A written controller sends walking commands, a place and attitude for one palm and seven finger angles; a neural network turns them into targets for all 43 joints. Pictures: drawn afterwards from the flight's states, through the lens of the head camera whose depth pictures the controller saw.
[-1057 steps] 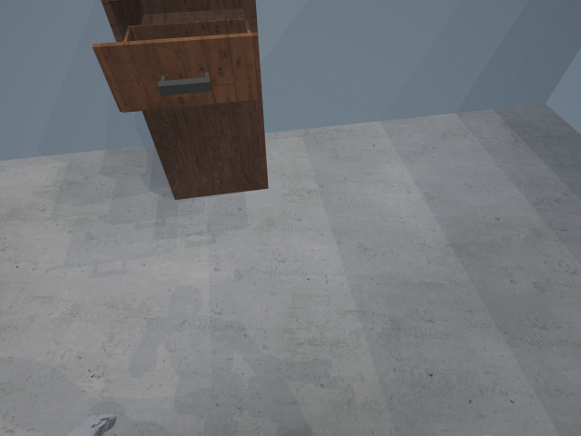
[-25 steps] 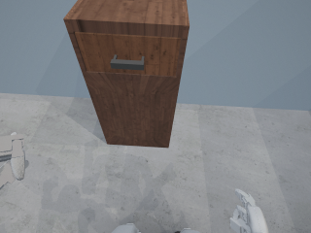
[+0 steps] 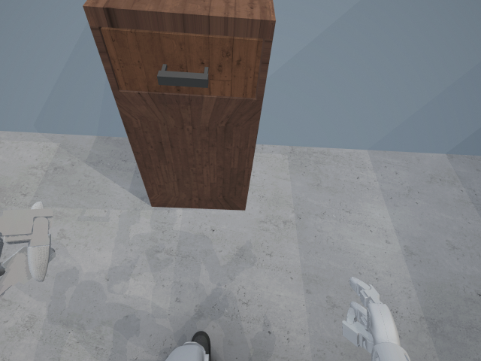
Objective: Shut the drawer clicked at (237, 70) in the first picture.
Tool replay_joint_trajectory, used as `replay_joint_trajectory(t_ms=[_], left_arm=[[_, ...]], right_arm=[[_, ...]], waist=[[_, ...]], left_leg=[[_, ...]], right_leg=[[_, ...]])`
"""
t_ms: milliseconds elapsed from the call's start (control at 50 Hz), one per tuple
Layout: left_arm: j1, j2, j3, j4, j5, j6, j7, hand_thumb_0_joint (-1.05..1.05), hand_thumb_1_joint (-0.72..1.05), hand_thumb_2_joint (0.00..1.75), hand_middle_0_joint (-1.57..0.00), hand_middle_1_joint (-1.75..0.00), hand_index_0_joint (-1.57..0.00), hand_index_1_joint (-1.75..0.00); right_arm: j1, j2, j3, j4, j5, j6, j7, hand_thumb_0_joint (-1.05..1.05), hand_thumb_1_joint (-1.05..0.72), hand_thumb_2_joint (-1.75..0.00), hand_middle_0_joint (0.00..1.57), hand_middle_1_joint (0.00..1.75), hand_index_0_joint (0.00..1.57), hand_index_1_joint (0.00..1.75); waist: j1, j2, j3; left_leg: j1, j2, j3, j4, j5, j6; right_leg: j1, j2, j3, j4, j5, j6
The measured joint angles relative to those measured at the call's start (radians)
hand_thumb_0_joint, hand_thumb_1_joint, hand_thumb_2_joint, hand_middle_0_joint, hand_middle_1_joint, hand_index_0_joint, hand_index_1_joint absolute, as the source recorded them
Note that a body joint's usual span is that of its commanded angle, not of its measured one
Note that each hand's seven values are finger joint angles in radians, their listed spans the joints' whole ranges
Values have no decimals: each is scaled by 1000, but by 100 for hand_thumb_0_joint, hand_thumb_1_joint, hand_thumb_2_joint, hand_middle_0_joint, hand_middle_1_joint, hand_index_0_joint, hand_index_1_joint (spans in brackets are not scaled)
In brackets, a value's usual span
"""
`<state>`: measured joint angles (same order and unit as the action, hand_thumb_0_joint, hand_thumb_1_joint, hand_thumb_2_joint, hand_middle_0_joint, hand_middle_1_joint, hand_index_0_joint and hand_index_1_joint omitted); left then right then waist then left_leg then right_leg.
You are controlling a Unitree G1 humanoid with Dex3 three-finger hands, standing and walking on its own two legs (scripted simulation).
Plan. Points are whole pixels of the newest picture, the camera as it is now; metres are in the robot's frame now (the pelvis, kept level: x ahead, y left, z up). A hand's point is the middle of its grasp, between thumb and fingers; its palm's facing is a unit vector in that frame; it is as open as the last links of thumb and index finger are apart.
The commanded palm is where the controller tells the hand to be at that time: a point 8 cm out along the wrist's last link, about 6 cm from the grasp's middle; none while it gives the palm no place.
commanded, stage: stop stepping back and stand still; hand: left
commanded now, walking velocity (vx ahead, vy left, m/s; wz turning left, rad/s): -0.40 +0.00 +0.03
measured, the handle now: (184, 74) +0.78 +0.19 +0.00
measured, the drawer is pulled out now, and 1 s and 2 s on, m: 0.00 0.00 0.00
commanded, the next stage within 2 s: let the arm hang, fingers relaxed in 1.30 s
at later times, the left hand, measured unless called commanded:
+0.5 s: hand out of the picture +0.08 +0.31 +0.19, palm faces +0.33 -0.84 -0.44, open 3.2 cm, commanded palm +0.04 +0.36 +0.18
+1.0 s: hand out of the picture +0.05 +0.38 +0.18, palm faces +0.33 -0.81 -0.48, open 3.2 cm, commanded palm -0.01 +0.40 +0.18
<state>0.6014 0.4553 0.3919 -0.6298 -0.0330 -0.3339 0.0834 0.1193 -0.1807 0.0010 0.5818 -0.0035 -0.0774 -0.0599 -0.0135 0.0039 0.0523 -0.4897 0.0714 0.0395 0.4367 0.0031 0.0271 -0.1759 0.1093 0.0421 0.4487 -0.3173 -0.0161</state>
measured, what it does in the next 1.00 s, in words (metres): walks backwards: right foot, then left foot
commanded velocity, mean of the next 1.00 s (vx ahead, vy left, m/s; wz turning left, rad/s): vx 0.10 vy -0.12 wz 0.00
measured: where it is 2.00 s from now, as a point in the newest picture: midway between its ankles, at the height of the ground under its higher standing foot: outside the picture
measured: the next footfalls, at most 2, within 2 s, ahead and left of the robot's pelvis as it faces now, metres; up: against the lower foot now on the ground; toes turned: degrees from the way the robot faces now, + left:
right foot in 0.46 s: -0.04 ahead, -0.04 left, +0.00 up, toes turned -3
left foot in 0.60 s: -0.04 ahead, +0.23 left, +0.00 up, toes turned -2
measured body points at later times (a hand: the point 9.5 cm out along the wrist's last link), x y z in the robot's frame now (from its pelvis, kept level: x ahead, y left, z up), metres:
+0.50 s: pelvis -0.09 +0.08 -0.01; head -0.10 +0.12 +0.44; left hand +0.06 +0.35 +0.21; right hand +0.09 -0.14 -0.06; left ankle +0.03 +0.14 -0.69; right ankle -0.08 -0.03 -0.73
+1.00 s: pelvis -0.15 +0.13 +0.01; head -0.16 +0.16 +0.46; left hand +0.02 +0.42 +0.21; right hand -0.01 -0.10 -0.06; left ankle -0.05 +0.20 -0.73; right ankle -0.21 +0.05 -0.73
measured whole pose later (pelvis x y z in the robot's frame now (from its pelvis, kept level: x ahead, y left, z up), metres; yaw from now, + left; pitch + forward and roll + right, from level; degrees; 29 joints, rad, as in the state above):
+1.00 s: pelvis -0.15 +0.13 +0.01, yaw -4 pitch -1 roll -1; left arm 0.65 0.49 0.41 -0.64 -0.04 -0.11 0.17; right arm 0.25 -0.16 0.02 0.59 -0.03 -0.07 -0.07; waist 0.00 -0.05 -0.03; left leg -0.33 0.00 0.13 0.41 -0.16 0.00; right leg -0.10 0.04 -0.09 0.41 -0.47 -0.10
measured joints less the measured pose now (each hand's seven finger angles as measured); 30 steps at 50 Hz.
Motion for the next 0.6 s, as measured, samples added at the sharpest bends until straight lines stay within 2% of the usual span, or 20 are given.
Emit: replay_joint_trajectory(t_ms=[60,120,180,240,300,360,400,420,440,460,480,500,520,560,580,600], left_arm=[[37,35,23,11,-16,0,-9,1,88,89,-140,-160,-141,-160],[50,40,29,31,-30,-3,-8,1,88,89,-140,-160,-141,-160],[61,15,15,43,-38,1,8,1,88,89,-140,-160,-141,-160],[54,-28,-4,43,-30,29,29,1,88,89,-140,-160,-141,-160],[-13,-62,-22,60,-15,69,44,1,89,90,-141,-160,-141,-160],[-77,-56,-22,50,-6,112,49,1,89,90,-141,-160,-141,-160],[-60,-33,-19,10,-10,131,48,1,89,90,-140,-160,-141,-160],[-32,-14,-13,-22,-13,140,47,1,89,90,-140,-160,-141,-160],[6,13,5,-67,-17,148,48,1,89,90,-140,-160,-141,-160],[40,30,24,-113,-19,152,46,1,89,90,-140,-160,-141,-160],[56,27,27,-139,-19,150,40,1,89,90,-140,-160,-141,-160],[54,19,19,-140,-20,146,35,1,89,90,-140,-160,-141,-160],[40,10,7,-124,-18,144,34,1,89,90,-140,-160,-141,-160],[-10,-17,-10,-67,-10,149,44,1,88,90,-141,-160,-141,-160],[-40,-37,-12,-39,-8,157,52,1,88,90,-141,-160,-141,-160],[-81,-58,-12,-14,-5,163,61,1,88,90,-141,-160,-142,-160]], right_arm=[[22,-17,-4,-34,4,7,-3,1,-90,-90,20,30,20,30],[50,-42,-19,-41,2,3,-8,1,-90,-90,20,30,20,30],[86,-62,-34,-21,-1,1,-14,1,-91,-90,20,30,20,30],[118,-70,-38,10,-6,-4,-30,1,-91,-90,20,30,20,30],[119,-47,-30,41,-13,-23,-45,1,-91,-90,20,30,20,30],[103,-1,-15,41,-23,-43,-29,1,-91,-90,20,30,20,30],[105,26,-3,20,-27,-53,-8,1,-91,-90,20,30,20,30],[109,36,3,6,-28,-54,2,1,-91,-90,20,30,20,30],[110,46,11,-11,-27,-51,11,1,-90,-90,20,30,20,30],[100,47,17,-19,-26,-46,16,1,-90,-90,20,30,20,30],[85,41,18,-10,-31,-37,18,1,-90,-90,20,30,20,30],[77,37,17,9,-31,-23,17,1,-90,-90,20,30,20,30],[80,37,15,32,-29,-9,13,1,-90,-90,20,30,20,30],[101,37,21,65,-22,7,-1,1,-90,-90,20,30,20,30],[110,28,27,67,-16,5,-9,1,-90,-90,20,30,20,30],[112,17,28,59,-13,-6,-17,1,-90,-90,20,30,20,30]], waist=[[-17,5,-18],[-24,19,-37],[-13,20,-58],[6,16,-60],[17,0,-40],[12,-12,-5],[1,-13,-2],[-4,-20,-10],[-2,-49,-24],[17,-73,-32],[31,-70,-33],[39,-62,-40],[43,-58,-58],[54,-65,-106],[56,-60,-121],[47,-47,-118]], left_leg=[[6,-2,-2,10,5,6],[-4,-11,-13,41,-29,11],[-26,-35,-34,114,-169,-14],[-13,-47,-32,127,-159,-2],[17,-58,-20,58,-89,27],[62,-60,-12,-72,-79,0],[76,-53,13,-136,-99,-26],[61,-54,35,-124,-139,-43],[11,-69,64,-44,-216,-63],[-55,-80,65,128,-276,-69],[-102,-79,41,325,-308,-68],[-116,-76,17,466,-338,-63],[-99,-69,3,532,-364,-54],[-1,-43,-4,482,-413,-29],[71,-28,-15,372,-442,-19],[99,-21,-30,286,-402,-7]], right_leg=[[3,-1,-3,20,-4,3],[9,-6,-14,24,-2,9],[16,-22,-21,24,-2,15],[24,-40,-26,46,-16,29],[-14,-39,-17,145,-143,21],[-70,-5,-40,295,-207,3],[-53,9,-90,266,-222,-12],[-29,5,-116,198,-231,-26],[-9,-18,-119,106,-243,-49],[-27,-43,-102,63,-174,-73],[-61,-56,-102,93,-37,-75],[-81,-61,-103,132,17,-63],[-90,-69,-108,153,17,-47],[-108,-97,-125,176,-43,-18],[-128,-107,-136,205,-88,-15],[-163,-111,-139,268,-149,-12]])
